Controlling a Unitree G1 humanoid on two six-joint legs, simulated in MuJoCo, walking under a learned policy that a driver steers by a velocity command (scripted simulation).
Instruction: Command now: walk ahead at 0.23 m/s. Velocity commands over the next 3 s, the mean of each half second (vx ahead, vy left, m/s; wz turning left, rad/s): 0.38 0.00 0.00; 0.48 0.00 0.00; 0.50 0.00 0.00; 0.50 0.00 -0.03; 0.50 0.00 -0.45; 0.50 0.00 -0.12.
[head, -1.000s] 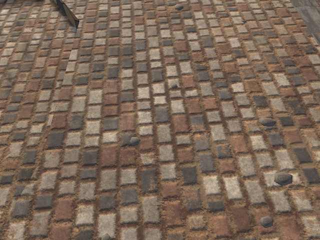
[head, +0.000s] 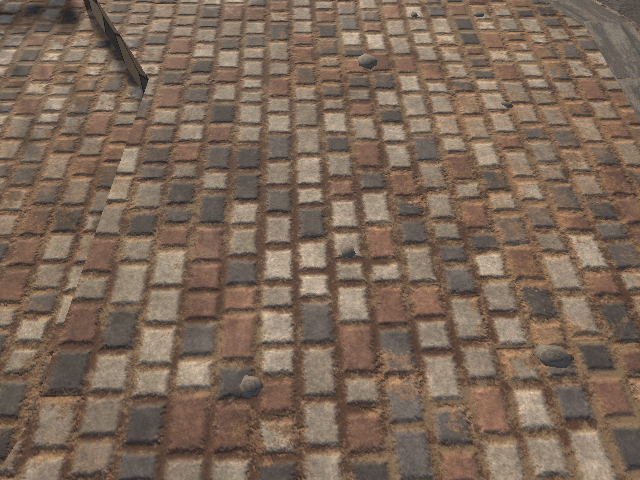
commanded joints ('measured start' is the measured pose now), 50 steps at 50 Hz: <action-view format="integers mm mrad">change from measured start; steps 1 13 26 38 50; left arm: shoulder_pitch -87 -213 57 231 126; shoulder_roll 115 68 138 189 185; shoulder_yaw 25 15 35 42 31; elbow -84 -103 -22 62 -5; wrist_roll -21 -17 10 -17 -39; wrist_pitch -12 -69 -76 -66 -93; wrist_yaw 10 -39 -18 11 5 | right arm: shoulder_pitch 118 164 38 -294 10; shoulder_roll -157 -185 -136 -45 -134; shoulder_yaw -44 -65 -50 -9 -44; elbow -20 7 -41 -150 -58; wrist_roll -1 27 30 34 20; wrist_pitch -29 -82 -123 -117 -106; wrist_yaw -5 18 24 71 64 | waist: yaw -58 -88 24 83 -74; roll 25 132 -104 -53 22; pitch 43 24 -3 76 -108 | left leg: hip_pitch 138 222 -444 -327 418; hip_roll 64 155 85 16 244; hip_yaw -103 -146 -46 38 -398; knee -197 -451 534 -53 -343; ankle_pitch -241 73 48 440 138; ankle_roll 106 179 33 15 262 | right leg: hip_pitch -221 -218 300 275 -393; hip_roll -161 -72 -306 -258 -137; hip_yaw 209 23 418 157 161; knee -137 127 -300 -355 779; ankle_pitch -505 -10 -73 272 -208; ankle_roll -47 54 -165 -136 4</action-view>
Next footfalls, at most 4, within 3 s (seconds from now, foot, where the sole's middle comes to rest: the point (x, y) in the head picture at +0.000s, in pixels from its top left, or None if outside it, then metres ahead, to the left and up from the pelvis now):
0.40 right None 0.24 -0.14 -0.77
0.90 left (299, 447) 0.59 0.06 -0.77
1.44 right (407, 339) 0.86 -0.19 -0.77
1.98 left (317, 239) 1.18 0.03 -0.77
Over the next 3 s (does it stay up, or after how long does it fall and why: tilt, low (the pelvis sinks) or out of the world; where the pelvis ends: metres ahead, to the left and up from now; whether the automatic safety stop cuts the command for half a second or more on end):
stays up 1.54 -0.23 0.00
